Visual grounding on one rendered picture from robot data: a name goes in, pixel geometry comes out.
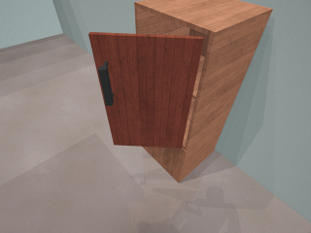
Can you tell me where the cupboard door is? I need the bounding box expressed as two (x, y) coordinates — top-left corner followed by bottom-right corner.
(88, 32), (204, 149)

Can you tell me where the handle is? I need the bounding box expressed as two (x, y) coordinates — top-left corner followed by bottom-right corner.
(98, 61), (114, 106)

